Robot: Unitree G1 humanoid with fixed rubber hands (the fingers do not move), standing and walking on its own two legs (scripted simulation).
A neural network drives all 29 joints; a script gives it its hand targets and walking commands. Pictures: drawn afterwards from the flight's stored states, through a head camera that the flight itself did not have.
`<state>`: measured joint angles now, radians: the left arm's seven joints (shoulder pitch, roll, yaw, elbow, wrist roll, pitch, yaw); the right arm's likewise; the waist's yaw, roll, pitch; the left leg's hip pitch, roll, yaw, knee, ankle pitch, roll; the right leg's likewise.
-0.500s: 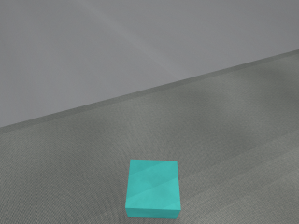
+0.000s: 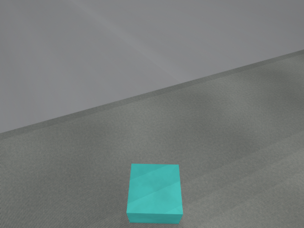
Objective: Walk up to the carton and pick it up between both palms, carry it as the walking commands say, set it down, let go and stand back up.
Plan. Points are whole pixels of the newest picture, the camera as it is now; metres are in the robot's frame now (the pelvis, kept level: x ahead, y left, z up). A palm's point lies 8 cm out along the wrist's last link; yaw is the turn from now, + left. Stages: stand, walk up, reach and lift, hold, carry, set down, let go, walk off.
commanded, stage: reach and lift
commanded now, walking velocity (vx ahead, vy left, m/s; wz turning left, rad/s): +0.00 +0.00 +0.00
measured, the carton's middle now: (154, 193) +0.47 -0.01 -0.66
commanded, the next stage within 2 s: none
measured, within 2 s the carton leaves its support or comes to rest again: neither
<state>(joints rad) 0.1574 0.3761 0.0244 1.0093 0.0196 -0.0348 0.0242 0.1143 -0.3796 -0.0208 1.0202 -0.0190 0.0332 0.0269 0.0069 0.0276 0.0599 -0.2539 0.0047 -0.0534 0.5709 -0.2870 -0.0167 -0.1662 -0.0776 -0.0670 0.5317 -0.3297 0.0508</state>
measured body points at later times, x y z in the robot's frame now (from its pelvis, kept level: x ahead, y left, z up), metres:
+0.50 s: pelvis -0.04 -0.01 -0.05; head +0.12 -0.02 +0.37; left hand +0.21 +0.28 -0.15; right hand +0.22 -0.27 -0.16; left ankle +0.01 +0.13 -0.73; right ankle -0.03 -0.15 -0.73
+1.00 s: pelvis -0.10 +0.01 -0.09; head +0.17 +0.00 +0.27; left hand +0.35 +0.25 -0.20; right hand +0.34 -0.27 -0.19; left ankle +0.01 +0.13 -0.73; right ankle -0.03 -0.15 -0.73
